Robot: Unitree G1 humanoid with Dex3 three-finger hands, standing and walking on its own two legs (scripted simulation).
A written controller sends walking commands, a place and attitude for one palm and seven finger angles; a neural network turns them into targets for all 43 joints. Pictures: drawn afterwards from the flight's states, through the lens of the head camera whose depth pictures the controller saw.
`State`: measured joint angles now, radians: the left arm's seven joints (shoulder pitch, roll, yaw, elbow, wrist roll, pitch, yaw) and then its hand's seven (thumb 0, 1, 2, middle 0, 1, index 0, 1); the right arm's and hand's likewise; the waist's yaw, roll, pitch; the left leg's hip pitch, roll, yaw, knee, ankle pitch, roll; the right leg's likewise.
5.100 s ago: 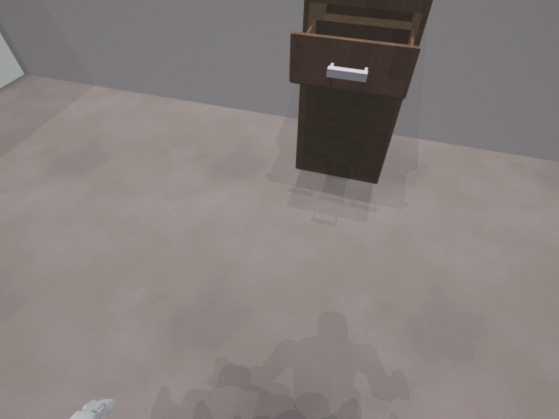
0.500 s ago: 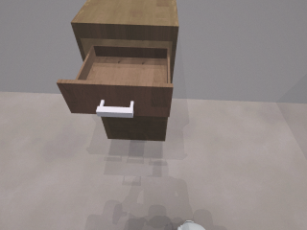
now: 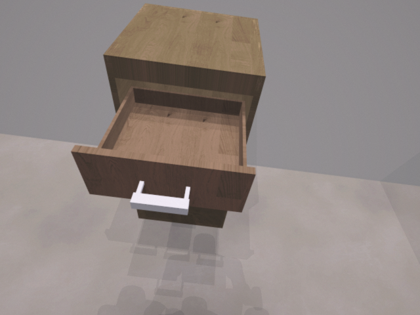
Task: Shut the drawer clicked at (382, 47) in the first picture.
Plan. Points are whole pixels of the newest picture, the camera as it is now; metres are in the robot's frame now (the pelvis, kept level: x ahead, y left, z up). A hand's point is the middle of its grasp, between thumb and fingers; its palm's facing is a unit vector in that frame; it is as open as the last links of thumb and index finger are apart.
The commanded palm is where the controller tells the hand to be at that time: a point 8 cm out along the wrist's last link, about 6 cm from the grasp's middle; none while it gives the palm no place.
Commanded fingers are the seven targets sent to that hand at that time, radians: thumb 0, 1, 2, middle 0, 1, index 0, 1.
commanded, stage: come to a stop and stand still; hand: left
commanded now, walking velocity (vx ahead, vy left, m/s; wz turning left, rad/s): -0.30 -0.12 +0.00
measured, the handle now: (162, 195) +0.37 +0.14 -0.02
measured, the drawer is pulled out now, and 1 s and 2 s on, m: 0.30 0.30 0.30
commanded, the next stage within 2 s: look again from close up in 0.92 s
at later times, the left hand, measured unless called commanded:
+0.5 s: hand out of the picture +0.06 +0.15 -0.16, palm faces +0.01 -0.97 -0.25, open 7.3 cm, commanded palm none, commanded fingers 0.00 0.90 0.90 -0.20 -0.30 -0.20 -0.30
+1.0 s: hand out of the picture +0.00 +0.16 -0.17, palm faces +0.03 -0.98 -0.18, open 7.3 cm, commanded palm none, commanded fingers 0.00 0.90 0.90 -0.20 -0.30 -0.20 -0.30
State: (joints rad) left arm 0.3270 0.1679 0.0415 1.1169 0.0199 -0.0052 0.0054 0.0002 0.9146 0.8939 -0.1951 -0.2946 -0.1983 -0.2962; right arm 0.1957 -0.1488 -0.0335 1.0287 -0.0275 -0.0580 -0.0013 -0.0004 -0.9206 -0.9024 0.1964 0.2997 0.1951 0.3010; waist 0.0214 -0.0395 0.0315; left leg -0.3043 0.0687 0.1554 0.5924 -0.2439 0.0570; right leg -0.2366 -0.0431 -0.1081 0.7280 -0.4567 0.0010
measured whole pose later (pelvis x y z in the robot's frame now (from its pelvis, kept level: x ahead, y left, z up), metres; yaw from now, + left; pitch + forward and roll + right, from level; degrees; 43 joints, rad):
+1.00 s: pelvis +0.00 -0.02 +0.01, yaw -1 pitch -2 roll +1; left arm 0.26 0.16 0.01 1.15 0.01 0.01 0.03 0.00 0.91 0.89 -0.19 -0.29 -0.20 -0.30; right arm 0.27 -0.13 -0.01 1.14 -0.01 0.00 -0.03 0.00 -0.92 -0.90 0.20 0.30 0.20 0.30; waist 0.01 -0.02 0.03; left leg -0.14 0.02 0.06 0.38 -0.22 0.00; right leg -0.21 -0.05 -0.05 0.41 -0.18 0.02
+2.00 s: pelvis +0.06 -0.05 +0.00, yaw -2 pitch +0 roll +1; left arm 0.31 0.13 0.00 1.12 0.02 -0.02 0.02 0.00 0.91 0.89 -0.20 -0.29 -0.20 -0.30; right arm 0.32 -0.14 0.01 1.12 -0.02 -0.03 -0.03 0.00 -0.91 -0.90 0.20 0.30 0.20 0.30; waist -0.01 0.01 0.05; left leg -0.14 0.06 0.06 0.53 -0.39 -0.05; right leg -0.23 -0.02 -0.06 0.61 -0.37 -0.03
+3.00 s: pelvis +0.03 +0.01 +0.01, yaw -1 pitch -1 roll +0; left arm 0.28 0.19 -0.02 1.05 0.01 0.01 0.04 0.00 0.91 0.89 -0.19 -0.29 -0.20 -0.30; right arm 0.26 -0.17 0.00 1.09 -0.01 -0.01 -0.01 0.00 -0.91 -0.90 0.20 0.30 0.20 0.30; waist 0.00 -0.01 0.05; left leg -0.16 -0.01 0.09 0.50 -0.32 0.04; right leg -0.22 -0.08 -0.03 0.49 -0.25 0.06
